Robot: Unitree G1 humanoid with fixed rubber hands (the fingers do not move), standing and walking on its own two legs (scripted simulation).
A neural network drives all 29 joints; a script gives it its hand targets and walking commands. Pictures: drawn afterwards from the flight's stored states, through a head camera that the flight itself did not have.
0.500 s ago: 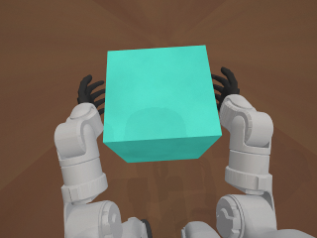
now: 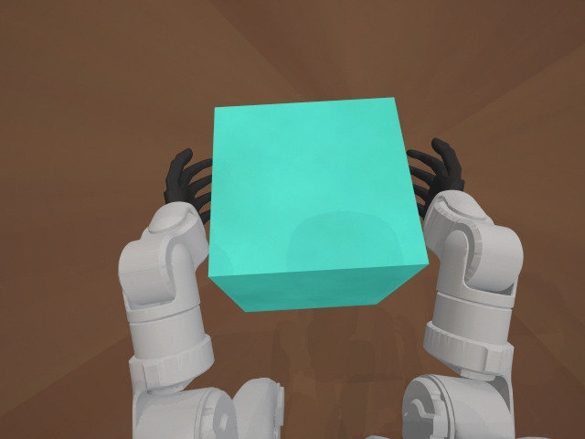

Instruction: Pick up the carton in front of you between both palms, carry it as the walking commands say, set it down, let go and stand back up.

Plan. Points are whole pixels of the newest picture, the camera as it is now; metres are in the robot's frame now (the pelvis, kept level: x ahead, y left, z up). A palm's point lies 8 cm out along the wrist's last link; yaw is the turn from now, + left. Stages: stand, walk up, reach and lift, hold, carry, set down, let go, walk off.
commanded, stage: carry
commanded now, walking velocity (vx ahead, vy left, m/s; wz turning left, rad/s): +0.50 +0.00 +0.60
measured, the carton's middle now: (308, 221) +0.37 +0.03 +0.06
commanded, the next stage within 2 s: none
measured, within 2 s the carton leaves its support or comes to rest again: neither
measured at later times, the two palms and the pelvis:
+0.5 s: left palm (167, 54) +0.63 +0.27 +0.15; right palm (351, 30) +0.69 -0.04 +0.15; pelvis +0.31 +0.05 +0.03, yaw +13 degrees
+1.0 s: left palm out of the picture +0.92 +0.31 +0.21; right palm out of the picture +0.95 +0.01 +0.21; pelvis +0.59 +0.12 +0.06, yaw +6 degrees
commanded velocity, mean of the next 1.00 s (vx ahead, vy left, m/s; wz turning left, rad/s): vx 0.50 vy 0.00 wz -0.10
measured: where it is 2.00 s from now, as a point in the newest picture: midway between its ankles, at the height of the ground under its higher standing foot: (292, 144)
